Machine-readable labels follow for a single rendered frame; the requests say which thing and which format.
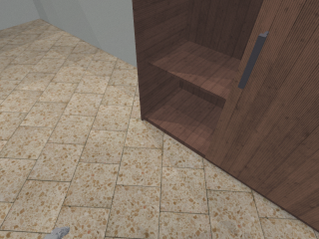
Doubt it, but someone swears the robot left hand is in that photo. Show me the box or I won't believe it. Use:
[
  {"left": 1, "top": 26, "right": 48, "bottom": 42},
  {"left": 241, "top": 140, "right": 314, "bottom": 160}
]
[{"left": 43, "top": 226, "right": 70, "bottom": 239}]

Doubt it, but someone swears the handle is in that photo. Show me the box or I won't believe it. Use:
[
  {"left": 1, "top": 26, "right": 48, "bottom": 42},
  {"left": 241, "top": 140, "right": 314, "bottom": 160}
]
[{"left": 238, "top": 31, "right": 269, "bottom": 89}]

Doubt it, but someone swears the wardrobe door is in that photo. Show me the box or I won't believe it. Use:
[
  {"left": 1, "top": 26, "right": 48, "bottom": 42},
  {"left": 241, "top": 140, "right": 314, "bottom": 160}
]
[{"left": 205, "top": 0, "right": 319, "bottom": 230}]

